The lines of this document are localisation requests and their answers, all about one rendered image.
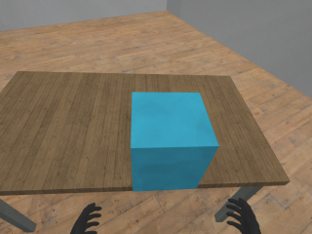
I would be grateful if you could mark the table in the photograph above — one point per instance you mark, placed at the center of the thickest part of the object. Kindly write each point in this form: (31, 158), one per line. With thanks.
(70, 132)

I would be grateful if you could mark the left robot hand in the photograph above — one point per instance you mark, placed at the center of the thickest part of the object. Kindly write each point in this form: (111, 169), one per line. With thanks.
(81, 224)

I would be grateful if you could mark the carton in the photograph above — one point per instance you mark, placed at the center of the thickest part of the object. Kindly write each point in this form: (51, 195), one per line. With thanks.
(172, 141)

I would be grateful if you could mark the right robot hand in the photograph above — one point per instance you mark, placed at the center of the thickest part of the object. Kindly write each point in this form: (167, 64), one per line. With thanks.
(246, 217)

